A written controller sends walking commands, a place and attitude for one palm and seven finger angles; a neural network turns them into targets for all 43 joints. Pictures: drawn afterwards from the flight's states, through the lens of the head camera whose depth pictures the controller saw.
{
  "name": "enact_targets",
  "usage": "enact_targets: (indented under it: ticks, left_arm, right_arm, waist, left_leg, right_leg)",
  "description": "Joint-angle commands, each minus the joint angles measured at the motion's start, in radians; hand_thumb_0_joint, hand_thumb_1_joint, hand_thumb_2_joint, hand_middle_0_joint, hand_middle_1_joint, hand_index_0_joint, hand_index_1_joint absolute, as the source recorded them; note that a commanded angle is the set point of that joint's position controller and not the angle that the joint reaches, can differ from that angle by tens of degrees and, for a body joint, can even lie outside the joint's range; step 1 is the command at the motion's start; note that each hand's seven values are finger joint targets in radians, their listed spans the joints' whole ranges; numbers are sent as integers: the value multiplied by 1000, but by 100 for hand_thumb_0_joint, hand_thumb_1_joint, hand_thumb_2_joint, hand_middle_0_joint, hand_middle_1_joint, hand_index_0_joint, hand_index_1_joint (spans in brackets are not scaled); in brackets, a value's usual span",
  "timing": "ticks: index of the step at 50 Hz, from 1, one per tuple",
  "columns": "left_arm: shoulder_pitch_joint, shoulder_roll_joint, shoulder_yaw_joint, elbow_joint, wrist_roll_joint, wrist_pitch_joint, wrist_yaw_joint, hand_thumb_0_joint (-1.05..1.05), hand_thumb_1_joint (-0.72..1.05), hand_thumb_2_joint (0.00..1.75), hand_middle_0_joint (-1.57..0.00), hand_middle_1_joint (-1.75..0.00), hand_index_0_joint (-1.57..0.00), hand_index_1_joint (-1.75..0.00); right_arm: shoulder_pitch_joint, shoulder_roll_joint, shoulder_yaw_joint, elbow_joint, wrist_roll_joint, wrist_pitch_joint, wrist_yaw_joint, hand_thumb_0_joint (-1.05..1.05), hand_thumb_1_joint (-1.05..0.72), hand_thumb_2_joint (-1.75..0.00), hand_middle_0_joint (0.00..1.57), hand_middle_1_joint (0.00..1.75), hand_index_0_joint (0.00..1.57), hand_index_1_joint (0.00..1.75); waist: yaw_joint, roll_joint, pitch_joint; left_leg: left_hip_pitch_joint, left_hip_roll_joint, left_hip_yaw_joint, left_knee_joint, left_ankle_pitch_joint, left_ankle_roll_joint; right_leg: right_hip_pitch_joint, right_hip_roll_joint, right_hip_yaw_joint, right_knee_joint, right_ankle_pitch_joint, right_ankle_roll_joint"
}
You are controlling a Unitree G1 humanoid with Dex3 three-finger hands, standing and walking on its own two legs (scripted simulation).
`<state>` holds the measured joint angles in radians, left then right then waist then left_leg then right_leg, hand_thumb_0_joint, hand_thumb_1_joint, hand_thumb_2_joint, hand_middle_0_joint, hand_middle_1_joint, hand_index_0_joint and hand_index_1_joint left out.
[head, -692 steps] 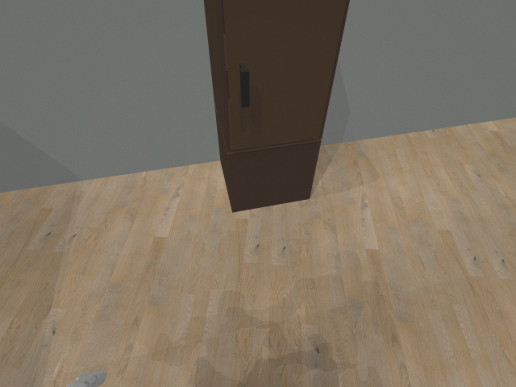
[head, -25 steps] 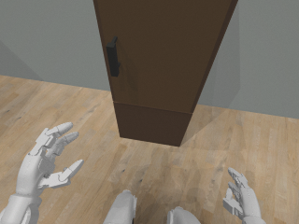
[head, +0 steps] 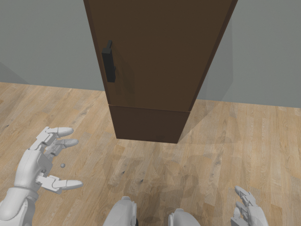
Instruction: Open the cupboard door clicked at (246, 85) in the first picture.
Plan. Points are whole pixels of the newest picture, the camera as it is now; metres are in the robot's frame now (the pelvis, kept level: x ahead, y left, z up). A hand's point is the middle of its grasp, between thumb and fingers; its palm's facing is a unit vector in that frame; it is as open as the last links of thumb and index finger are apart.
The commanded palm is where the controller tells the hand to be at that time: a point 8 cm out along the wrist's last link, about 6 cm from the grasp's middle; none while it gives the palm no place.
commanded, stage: raise the hand with hooked fingers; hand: left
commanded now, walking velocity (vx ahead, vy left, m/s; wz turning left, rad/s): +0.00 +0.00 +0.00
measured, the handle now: (110, 61) +0.60 +0.17 +0.04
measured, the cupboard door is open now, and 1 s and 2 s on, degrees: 0 0 0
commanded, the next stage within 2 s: move the hooked fingers beside the handle in 1.00 s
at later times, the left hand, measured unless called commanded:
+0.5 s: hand (37, 145) +0.28 +0.28 +0.06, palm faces +0.01 -1.00 -0.05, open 13.9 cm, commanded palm +0.26 +0.33 +0.06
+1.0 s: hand (49, 147) +0.28 +0.26 +0.05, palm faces -0.01 -1.00 -0.03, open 14.0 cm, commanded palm +0.26 +0.31 +0.06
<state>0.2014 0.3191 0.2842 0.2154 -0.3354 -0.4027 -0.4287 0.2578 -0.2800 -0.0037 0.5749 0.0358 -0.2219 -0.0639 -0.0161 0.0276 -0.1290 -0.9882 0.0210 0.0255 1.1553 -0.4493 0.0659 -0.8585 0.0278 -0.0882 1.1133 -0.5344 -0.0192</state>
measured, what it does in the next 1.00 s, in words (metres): stands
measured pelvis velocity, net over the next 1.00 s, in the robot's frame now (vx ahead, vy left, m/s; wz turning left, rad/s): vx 0.01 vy -0.01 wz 0.00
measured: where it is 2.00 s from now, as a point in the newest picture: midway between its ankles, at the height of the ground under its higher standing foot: outside the picture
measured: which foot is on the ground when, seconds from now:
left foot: down 0.00-1.00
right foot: down 0.00-1.00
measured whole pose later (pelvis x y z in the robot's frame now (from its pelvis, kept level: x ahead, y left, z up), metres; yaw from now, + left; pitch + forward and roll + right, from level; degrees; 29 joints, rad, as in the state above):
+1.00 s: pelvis +0.01 -0.01 +0.01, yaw +0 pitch +16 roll -4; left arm 0.01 0.42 0.42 0.44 -0.38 -0.37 -0.56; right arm 0.28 -0.28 0.03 0.54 0.04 -0.17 -0.05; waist -0.02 0.03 -0.13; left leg -0.95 0.03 0.01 1.11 -0.44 0.05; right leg -0.82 0.05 -0.10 1.06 -0.52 -0.04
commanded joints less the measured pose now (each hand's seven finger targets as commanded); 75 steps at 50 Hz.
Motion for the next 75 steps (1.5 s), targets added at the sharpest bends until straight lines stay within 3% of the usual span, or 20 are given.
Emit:
enact_targets:
  ticks: [1, 6, 8, 12, 14, 18, 20, 24, 25, 28, 31, 33, 38, 48, 55, 58, 62, 66, 69, 75]
  left_arm:
    - [-86, 213, 161, -239, -42, -77, 42, 0, -41, 34, -29, -114, -29, -114]
    - [-140, 181, 97, -128, -12, -22, 10, 0, -50, 30, -30, -120, -30, -120]
    - [-190, 190, 92, -93, -13, 4, -24, 0, -50, 30, -30, -120, -30, -120]
    - [-262, 261, 149, -119, -25, 5, -57, 0, -50, 30, -30, -120, -30, -120]
    - [-294, 298, 182, -144, -34, -16, -62, 0, -50, 30, -30, -120, -30, -120]
    - [-317, 331, 225, -79, -43, -35, -62, 0, -50, 30, -30, -120, -30, -120]
    - [-326, 321, 216, -24, -43, -27, -77, 0, -50, 30, -30, -120, -30, -120]
    - [-349, 340, 217, 47, -54, 11, -127, 0, -50, 30, -30, -120, -30, -120]
    - [-361, 348, 222, 53, -59, 17, -135, 0, -50, 30, -30, -120, -30, -120]
    - [-343, 324, 203, 48, -73, 15, -155, 0, -50, 30, -30, -120, -30, -120]
    - [-335, 338, 220, 28, -76, -9, -144, 0, -50, 30, -30, -120, -30, -120]
    - [-339, 380, 259, 20, -73, -28, -126, 0, -50, 30, -30, -120, -30, -120]
    - [-343, 369, 253, 18, -69, -40, -105, 0, -50, 30, -30, -120, -30, -120]
    - [-360, 347, 229, 41, -81, -31, -130, 0, -50, 30, -30, -120, -30, -120]
    - [-352, 357, 232, 25, -70, -25, -129, 0, -50, 30, -30, -120, -30, -120]
    - [-463, 371, 235, 69, -67, -23, -124, 0, -50, 30, -30, -120, -30, -120]
    - [-595, 340, 182, 115, -46, -19, -122, 0, -50, 30, -30, -120, -30, -120]
    - [-607, 368, 185, 134, -24, -8, -121, 0, -50, 30, -30, -120, -30, -120]
    - [-660, 412, 222, 192, -9, 11, -103, 0, -50, 30, -30, -120, -30, -120]
    - [-706, 416, 233, 222, 4, 5, -66, 0, -50, 30, -30, -120, -30, -120]
  right_arm:
    - [-16, -134, -49, -145, -5, -47, -6, 0, -90, -90, 20, 30, 20, 30]
    - [-7, -149, -43, -161, -3, -17, 4, 0, -90, -90, 20, 30, 20, 30]
    - [4, -158, -41, -170, 1, -11, -1, 0, -90, -90, 20, 30, 20, 30]
    - [5, -164, -40, -178, 1, -11, -7, 0, -90, -90, 20, 30, 20, 30]
    - [6, -160, -38, -174, -4, -14, -6, 0, -90, -90, 20, 30, 20, 30]
    - [6, -160, -32, -164, -8, -9, -7, 0, -90, -90, 20, 30, 20, 30]
    - [4, -160, -30, -157, -4, -2, -8, 0, -90, -90, 20, 30, 20, 30]
    - [12, -169, -30, -163, 5, 5, -10, 0, -90, -90, 20, 30, 20, 30]
    - [17, -171, -30, -163, 6, 7, -11, 0, -90, -90, 20, 30, 20, 30]
    - [19, -167, -33, -170, 4, -2, -8, 0, -90, -90, 20, 30, 20, 30]
    - [22, -166, -36, -166, 4, -6, -1, 0, -90, -90, 20, 30, 20, 30]
    - [26, -167, -37, -163, -2, -9, 2, 0, -90, -90, 20, 30, 20, 30]
    - [23, -162, -35, -168, 1, -3, 3, 0, -90, -90, 20, 30, 20, 30]
    - [23, -157, -29, -163, 6, -2, -6, 0, -90, -90, 20, 30, 20, 30]
    - [15, -156, -28, -168, 7, -3, -4, 0, -90, -90, 20, 30, 20, 30]
    - [25, -161, -25, -147, 5, 1, -13, 0, -90, -90, 20, 30, 20, 30]
    - [27, -164, -24, -127, 8, 0, -20, 0, -90, -90, 20, 30, 20, 30]
    - [39, -170, -26, -128, 6, 7, -18, 0, -90, -90, 20, 30, 20, 30]
    - [48, -170, -24, -118, 3, 24, -16, 0, -90, -90, 20, 30, 20, 30]
    - [68, -166, -27, -122, 1, 53, -4, 0, -90, -90, 20, 30, 20, 30]
  waist:
    - [23, 102, -286]
    - [-9, 108, -208]
    - [-17, 78, -206]
    - [-7, 85, -276]
    - [4, 138, -312]
    - [4, 110, -270]
    - [-2, 107, -250]
    - [-2, 111, -263]
    - [-4, 87, -264]
    - [-1, 69, -273]
    - [2, 69, -277]
    - [11, 77, -283]
    - [5, 97, -255]
    - [-12, 56, -257]
    - [-1, 94, -280]
    - [-25, 48, -255]
    - [-43, 75, -264]
    - [-26, 103, -334]
    - [-23, 71, -333]
    - [-16, 93, -381]
  left_leg:
    - [437, 20, -144, -239, 239, -61]
    - [420, 24, -154, -256, 195, -70]
    - [413, 23, -158, -255, 190, -68]
    - [469, 21, -163, -258, 230, -70]
    - [515, 22, -165, -251, 277, -83]
    - [476, 22, -171, -262, 225, -81]
    - [454, 19, -160, -264, 194, -73]
    - [434, 11, -138, -261, 186, -59]
    - [426, 10, -133, -260, 191, -54]
    - [406, 4, -122, -242, 209, -43]
    - [398, 4, -115, -237, 205, -41]
    - [382, 3, -112, -225, 221, -41]
    - [355, 1, -99, -228, 171, -37]
    - [306, -2, -79, -185, 174, -25]
    - [348, 0, -85, -197, 203, -29]
    - [309, 3, -87, -172, 187, -26]
    - [326, 6, -96, -175, 140, -29]
    - [380, 9, -101, -180, 198, -33]
    - [345, 9, -94, -167, 215, -31]
    - [380, 10, -92, -170, 282, -36]
  right_leg:
    - [9, 19, 5, -150, 176, -17]
    - [-34, 21, -1, -165, 156, -13]
    - [-26, 26, 0, -170, 159, -16]
    - [-1, 25, 2, -181, 172, -18]
    - [-12, 27, 5, -173, 177, -23]
    - [-12, 31, 4, -175, 158, -26]
    - [-8, 28, 7, -187, 148, -23]
    - [21, 26, 17, -207, 153, -23]
    - [33, 26, 18, -214, 161, -21]
    - [50, 29, 27, -217, 175, -24]
    - [51, 27, 32, -216, 171, -20]
    - [61, 29, 35, -201, 180, -25]
    - [62, 26, 47, -208, 148, -21]
    - [87, 24, 82, -220, 165, -11]
    - [77, 23, 64, -205, 195, -12]
    - [56, 28, 68, -196, 186, -11]
    - [9, 20, 67, -197, 140, -10]
    - [16, 18, 58, -182, 182, -15]
    - [29, 21, 63, -175, 207, -13]
    - [47, 22, 56, -163, 261, -14]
